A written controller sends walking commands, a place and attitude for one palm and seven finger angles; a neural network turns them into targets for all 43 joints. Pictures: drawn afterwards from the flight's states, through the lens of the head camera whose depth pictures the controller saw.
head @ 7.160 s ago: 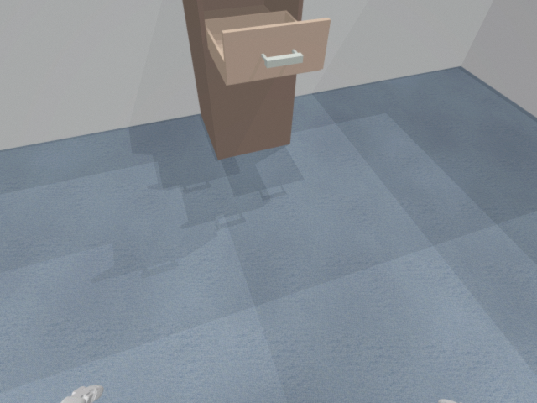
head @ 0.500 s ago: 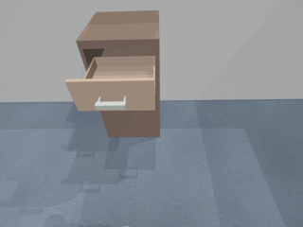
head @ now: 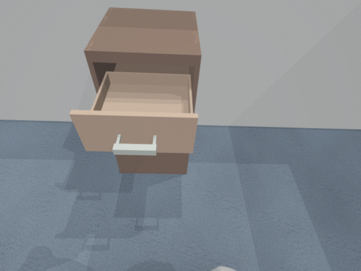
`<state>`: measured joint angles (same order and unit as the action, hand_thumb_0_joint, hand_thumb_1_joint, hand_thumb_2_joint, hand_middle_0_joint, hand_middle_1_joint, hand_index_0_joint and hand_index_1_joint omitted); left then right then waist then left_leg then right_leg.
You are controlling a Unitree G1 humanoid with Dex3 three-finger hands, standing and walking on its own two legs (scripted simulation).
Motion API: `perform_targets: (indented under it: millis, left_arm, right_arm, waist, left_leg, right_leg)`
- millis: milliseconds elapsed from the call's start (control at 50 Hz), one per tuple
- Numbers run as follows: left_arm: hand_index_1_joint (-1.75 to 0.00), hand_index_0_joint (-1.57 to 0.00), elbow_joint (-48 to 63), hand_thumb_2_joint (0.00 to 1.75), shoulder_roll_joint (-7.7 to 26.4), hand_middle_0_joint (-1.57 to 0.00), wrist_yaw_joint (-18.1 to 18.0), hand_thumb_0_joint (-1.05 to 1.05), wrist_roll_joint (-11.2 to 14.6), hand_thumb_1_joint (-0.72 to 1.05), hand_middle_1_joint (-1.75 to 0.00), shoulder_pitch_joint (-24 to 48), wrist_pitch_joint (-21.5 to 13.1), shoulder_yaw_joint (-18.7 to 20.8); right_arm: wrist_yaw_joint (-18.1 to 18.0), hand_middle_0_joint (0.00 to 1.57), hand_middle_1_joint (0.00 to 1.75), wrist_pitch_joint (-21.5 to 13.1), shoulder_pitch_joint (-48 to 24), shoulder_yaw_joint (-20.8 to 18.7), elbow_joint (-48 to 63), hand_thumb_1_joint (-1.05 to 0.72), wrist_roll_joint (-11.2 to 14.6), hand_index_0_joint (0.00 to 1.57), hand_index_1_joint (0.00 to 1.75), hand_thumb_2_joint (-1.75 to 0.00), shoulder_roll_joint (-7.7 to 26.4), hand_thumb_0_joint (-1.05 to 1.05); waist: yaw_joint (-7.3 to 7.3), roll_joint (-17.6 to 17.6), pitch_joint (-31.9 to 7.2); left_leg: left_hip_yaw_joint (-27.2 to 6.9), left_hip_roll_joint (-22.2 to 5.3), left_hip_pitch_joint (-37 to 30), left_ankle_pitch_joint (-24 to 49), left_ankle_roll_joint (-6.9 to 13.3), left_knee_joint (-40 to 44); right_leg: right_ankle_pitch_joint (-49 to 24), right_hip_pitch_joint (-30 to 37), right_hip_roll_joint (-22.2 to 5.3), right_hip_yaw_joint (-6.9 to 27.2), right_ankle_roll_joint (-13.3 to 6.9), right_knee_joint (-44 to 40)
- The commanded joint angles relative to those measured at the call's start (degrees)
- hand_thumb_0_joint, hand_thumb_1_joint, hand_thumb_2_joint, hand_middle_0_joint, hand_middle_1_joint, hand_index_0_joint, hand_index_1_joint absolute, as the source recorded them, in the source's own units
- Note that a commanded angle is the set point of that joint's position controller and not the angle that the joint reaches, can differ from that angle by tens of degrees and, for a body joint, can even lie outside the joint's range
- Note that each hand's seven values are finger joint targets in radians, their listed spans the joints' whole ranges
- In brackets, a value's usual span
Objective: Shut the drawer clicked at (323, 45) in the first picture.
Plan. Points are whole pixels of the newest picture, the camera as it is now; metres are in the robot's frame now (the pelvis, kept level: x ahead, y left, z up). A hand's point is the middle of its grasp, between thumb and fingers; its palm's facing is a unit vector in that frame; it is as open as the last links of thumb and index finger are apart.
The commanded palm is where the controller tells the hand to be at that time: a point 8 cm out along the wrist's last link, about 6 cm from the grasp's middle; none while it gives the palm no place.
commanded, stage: take the last steps up to it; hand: left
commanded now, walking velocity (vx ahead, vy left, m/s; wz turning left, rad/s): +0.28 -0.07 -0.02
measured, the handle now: (136, 143) +0.49 +0.18 -0.07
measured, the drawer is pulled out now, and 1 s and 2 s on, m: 0.29 0.29 0.29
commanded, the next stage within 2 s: come to a stop and stand still in 0.34 s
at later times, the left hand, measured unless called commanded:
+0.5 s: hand (135, 251) +0.20 +0.13 -0.17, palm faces +0.05 -0.97 -0.23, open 7.2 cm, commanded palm none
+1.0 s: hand (134, 258) +0.19 +0.13 -0.18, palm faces +0.01 -0.95 -0.30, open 7.4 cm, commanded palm none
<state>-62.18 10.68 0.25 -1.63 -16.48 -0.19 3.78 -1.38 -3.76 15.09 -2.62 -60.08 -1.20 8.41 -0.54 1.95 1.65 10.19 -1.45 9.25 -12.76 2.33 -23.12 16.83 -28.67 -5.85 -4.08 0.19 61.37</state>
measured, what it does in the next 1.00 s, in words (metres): walks ahead: right foot, then left foot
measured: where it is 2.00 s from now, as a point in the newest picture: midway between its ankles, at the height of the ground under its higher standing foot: outside the picture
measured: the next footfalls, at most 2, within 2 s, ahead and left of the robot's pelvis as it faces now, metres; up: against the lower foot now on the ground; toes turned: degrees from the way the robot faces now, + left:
right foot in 0.26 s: +0.22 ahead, -0.15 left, +0.00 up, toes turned -8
left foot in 0.62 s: +0.27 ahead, +0.07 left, +0.00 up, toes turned +5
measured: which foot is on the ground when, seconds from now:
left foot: down 0.00-0.28, up 0.30-0.60, down 0.62-0.98, up 1.00-1.00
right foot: up 0.00-0.24, down 0.26-0.70, up 0.72-0.96, down 0.98-1.00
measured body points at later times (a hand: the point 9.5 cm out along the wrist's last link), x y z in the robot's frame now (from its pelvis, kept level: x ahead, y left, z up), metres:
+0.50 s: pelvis +0.16 -0.06 +0.00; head +0.18 -0.07 +0.45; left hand +0.20 +0.18 -0.15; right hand +0.17 -0.29 -0.16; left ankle +0.17 +0.07 -0.69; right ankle +0.18 -0.15 -0.74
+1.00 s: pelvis +0.16 -0.07 -0.02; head +0.19 -0.10 +0.43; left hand +0.19 +0.18 -0.15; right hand +0.26 -0.29 -0.18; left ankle +0.23 +0.07 -0.74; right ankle +0.15 -0.17 -0.75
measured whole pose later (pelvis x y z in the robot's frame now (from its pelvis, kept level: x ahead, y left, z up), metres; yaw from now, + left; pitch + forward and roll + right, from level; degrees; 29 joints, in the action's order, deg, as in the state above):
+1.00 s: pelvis +0.16 -0.07 -0.02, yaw -2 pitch -1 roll +2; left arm -57.2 11.3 -2.0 -1.7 -15.0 1.7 1.3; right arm -1.3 2.4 6.3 -2.6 -56.2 -0.9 9.3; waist -1.6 -1.5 4.8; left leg 5.4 -3.1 19.8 -11.7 -1.0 -31.7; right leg 19.7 -15.0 -1.3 -1.9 -0.3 35.4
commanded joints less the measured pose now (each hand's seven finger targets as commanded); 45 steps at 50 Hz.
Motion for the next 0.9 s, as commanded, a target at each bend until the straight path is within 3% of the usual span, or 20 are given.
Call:
perform_targets:
  millis: [0,120,160,200,220,240,260,280,300,340,400,500,560,600,620,640,660,780,840,880]
  left_arm:
    - [-0.3,-0.2,4.14,0.9,0.7,-0.2,0.71,0.0,0.07,0.9,-0.3,0.08,0.18,-0.01]
    - [-0.3,-0.2,7.91,0.9,1.49,-0.2,0.87,0.0,0.2,0.9,-0.3,9.35,-0.46,0.01]
    - [-0.3,-0.2,8.05,0.9,1.51,-0.2,0.94,0.0,0.12,0.9,-0.3,9.24,-0.97,0.07]
    - [-0.3,-0.2,5.93,0.9,2.78,-0.2,0.83,0.0,0.0,0.9,-0.3,3.41,-1.86,0.39]
    - [-0.3,-0.2,3.7,0.9,5.74,-0.2,0.41,0.0,-0.07,0.9,-0.3,-3.45,-2.51,0.94]
    - [-0.3,-0.2,1.56,0.9,11.1,-0.2,-0.22,0.0,-0.35,0.9,-0.3,-10.04,-3.32,2.16]
    - [-0.3,-0.2,1.06,0.9,14.67,-0.2,-0.45,0.0,0.76,0.9,-0.3,-13.99,-3.17,2.42]
    - [-0.3,-0.2,1.31,0.9,13.69,-0.2,-0.72,0.0,0.85,0.9,-0.3,-10.78,-3.38,2.3]
    - [-0.3,-0.2,2.43,0.9,11.36,-0.2,-0.93,0.0,0.88,0.9,-0.3,-5.81,-3.24,1.8]
    - [-0.3,-0.2,3.8,0.9,6.58,-0.2,-1.55,0.0,0.75,0.9,-0.3,0.26,-3.26,0.59]
    - [-0.3,-0.2,3.5,0.9,3.82,-0.2,-1.58,0.0,0.29,0.9,-0.3,1.62,-3.55,-0.13]
    - [-0.3,-0.2,1.92,0.9,4.7,-0.2,-1.8,0.0,0.59,0.9,-0.3,1.34,-2.56,-1.08]
    - [-0.3,-0.2,0.97,0.9,5.05,-0.2,-2.11,0.0,1.24,0.9,-0.3,1.46,-1.57,-1.26]
    - [-0.3,-0.2,1.21,0.9,3.18,-0.2,-2.48,0.0,1.27,0.9,-0.3,-1.24,-0.66,-1.54]
    - [-0.3,-0.2,1.3,0.9,2.62,-0.2,-2.65,0.0,1.0,0.9,-0.3,-2.4,-0.14,-1.83]
    - [-0.3,-0.2,0.75,0.9,2.5,-0.2,-2.72,0.0,1.14,0.9,-0.3,-2.86,0.41,-1.9]
    - [-0.3,-0.2,0.67,0.9,3.47,-0.2,-2.62,0.0,1.3,0.9,-0.3,-3.34,0.83,-1.83]
    - [-0.3,-0.2,1.96,0.9,3.5,-0.2,-2.48,0.0,0.76,0.9,-0.3,-3.57,1.83,-0.85]
    - [-0.3,-0.2,3.18,0.9,2.42,-0.2,-2.5,0.0,0.7,0.9,-0.3,-3.17,1.88,-0.59]
    - [-0.3,-0.2,3.1,0.9,2.1,-0.2,-2.45,0.0,0.65,0.9,-0.3,-4.78,1.67,-0.62]
  right_arm:
    - [0.15,0.2,0.3,-0.67,4.93,-1.39,0.51,-0.9,0.03,0.2,0.3,-0.9,7.18,0.0]
    - [0.45,0.2,0.3,0.0,7.82,-2.13,-1.09,-0.9,-0.59,0.2,0.3,-0.9,8.29,0.0]
    - [0.38,0.2,0.3,0.33,7.7,-2.26,-1.48,-0.9,-0.81,0.2,0.3,-0.9,8.69,0.0]
    - [0.4,0.2,0.3,0.7,8.11,-1.94,-1.98,-0.9,-0.59,0.2,0.3,-0.9,8.35,0.0]
    - [0.7,0.2,0.3,0.49,7.85,-1.68,-2.19,-0.9,-0.11,0.2,0.3,-0.9,7.14,0.0]
    - [1.1,0.2,0.3,0.15,9.17,-0.81,-1.29,-0.9,0.52,0.2,0.3,-0.9,3.79,0.0]
    - [0.93,0.2,0.3,0.59,6.62,-0.37,0.85,-0.9,0.81,0.2,0.3,-0.9,4.24,0.0]
    - [0.76,0.2,0.3,0.95,5.15,-0.76,0.59,-0.9,0.8,0.2,0.3,-0.9,4.84,0.0]
    - [0.74,0.2,0.3,1.11,4.49,-1.08,0.64,-0.9,0.63,0.2,0.3,-0.9,4.85,0.0]
    - [0.94,0.2,0.3,1.74,3.4,-0.76,-0.02,-0.9,0.12,0.2,0.3,-0.9,3.61,0.0]
    - [1.07,0.2,0.3,3.12,6.6,-0.4,-1.23,-0.9,-0.21,0.2,0.3,-0.9,1.25,0.0]
    - [0.51,0.2,0.3,3.14,3.33,1.14,-1.29,-0.9,0.46,0.2,0.3,-0.9,0.76,0.0]
    - [0.1,0.2,0.3,3.15,3.9,1.04,-2.24,-0.9,0.7,0.2,0.3,-0.9,2.83,0.0]
    - [-0.27,0.2,0.3,2.62,2.28,0.4,-1.07,-0.9,0.62,0.2,0.3,-0.9,7.05,0.0]
    - [-0.52,0.2,0.3,2.7,0.97,0.24,-0.57,-0.9,0.73,0.2,0.3,-0.9,8.12,0.0]
    - [-0.87,0.2,0.3,2.69,-0.5,0.23,-0.36,-0.9,0.82,0.2,0.3,-0.9,8.24,0.0]
    - [-1.2,0.2,0.3,3.01,-2.1,0.16,0.09,-0.9,1.0,0.2,0.3,-0.9,8.32,0.0]
    - [-1.82,0.2,0.3,4.1,-3.82,-1.93,2.03,-0.9,0.44,0.2,0.3,-0.9,10.92,0.0]
    - [-1.44,0.2,0.3,4.55,-5.11,-2.53,2.91,-0.9,0.12,0.2,0.3,-0.9,11.12,0.0]
    - [-1.03,0.2,0.3,4.65,-5.87,-2.59,3.23,-0.9,0.14,0.2,0.3,-0.9,10.65,0.0]
  waist:
    - [-0.17,-7.35,5.25]
    - [2.36,-6.21,5.98]
    - [2.12,-7.09,4.74]
    - [-0.35,-4.72,1.19]
    - [-3.56,-0.18,-2.48]
    - [-5.28,11.68,-8.13]
    - [-6.08,12.41,-9.31]
    - [-5.34,11.3,-9.6]
    - [-3.64,8.72,-6.5]
    - [-0.66,1.66,-2.17]
    - [2.12,3.98,-0.75]
    - [0.77,3.96,-1.47]
    - [1.79,2.3,-2.12]
    - [0.26,-5.11,-2.5]
    - [-0.38,-6.8,-0.65]
    - [-0.57,-13.67,-1.09]
    - [-0.8,-16.04,-1.14]
    - [0.29,-10.26,-6.59]
    - [0.34,-8.87,-7.15]
    - [-0.44,-9.14,-7.66]
  left_leg:
    - [-11.51,-15.87,1.45,0.73,7.05,16.39]
    - [-10.63,-16.54,-1.91,5.57,7.2,13.01]
    - [-9.81,-16.25,-2.68,7.74,6.27,9.38]
    - [-6.89,-12.59,-1.14,11.73,3.6,-0.11]
    - [-4.44,-9.73,3.65,11.68,1.67,-10.09]
    - [0.61,-3.54,16.12,-2.64,-1.11,-25.48]
    - [-2.95,-0.05,22.05,-23.02,-1.97,-39.03]
    - [-8.57,-2.05,22.35,-21.38,-1.6,-45.25]
    - [-9.47,-3.72,24.11,-17.4,-1.63,-48.23]
    - [-9.79,-6.04,20.94,-10.6,-2.45,-44.16]
    - [-7.02,-5.35,14.62,-7.7,-3.96,-34.22]
    - [-6.3,-3.02,7.51,-3.49,-5.12,-15.49]
    - [-7.18,-3.14,-2.15,9.82,-4.9,-2.17]
    - [-12.18,-10.0,-3.32,27.64,-1.71,-0.44]
    - [-13.96,-12.24,-1.44,31.18,0.27,0.25]
    - [-15.74,-13.44,-0.36,33.92,2.08,2.92]
    - [-16.67,-14.12,0.98,32.17,3.62,5.29]
    - [-17.14,-17.66,-7.99,44.32,9.09,1.52]
    - [-15.49,-17.15,-5.62,39.29,8.65,0.86]
    - [-14.6,-15.54,-2.07,30.97,6.89,0.43]
  right_leg:
    - [-5.16,-4.66,-2.73,1.78,1.16,-6.42]
    - [-4.48,-0.94,-0.93,-0.82,0.95,-20.89]
    - [-3.79,3.42,0.42,-2.12,0.4,-25.4]
    - [-7.07,15.48,3.56,-4.73,-0.35,-32.86]
    - [-9.31,26.2,1.46,-1.19,-1.57,-35.3]
    - [-15.95,38.95,-11.78,14.47,-6.38,-38.03]
    - [-25.35,39.61,-19.64,24.99,-12.23,-43.19]
    - [-21.17,34.28,-19.03,25.19,-13.5,-44.78]
    - [-14.24,30.7,-18.26,22.94,-13.8,-46.31]
    - [-17.82,21.62,-14.06,12.47,-11.16,-47.2]
    - [-19.28,14.48,-10.57,4.75,-9.53,-48.67]
    - [-28.38,16.35,-8.32,3.31,-8.99,-45.32]
    - [-24.68,14.24,-5.85,2.16,-5.45,-40.07]
    - [-13.76,13.87,-1.5,1.33,-1.53,-37.01]
    - [-7.58,13.9,0.13,1.11,-0.59,-36.2]
    - [-3.22,15.61,0.8,-0.54,0.51,-33.68]
    - [2.07,16.43,1.37,-0.46,0.88,-30.42]
    - [12.54,7.02,2.87,3.19,1.05,-13.98]
    - [11.69,8.17,2.95,3.09,1.12,-14.96]
    - [6.25,13.04,3.01,2.19,0.92,-23.12]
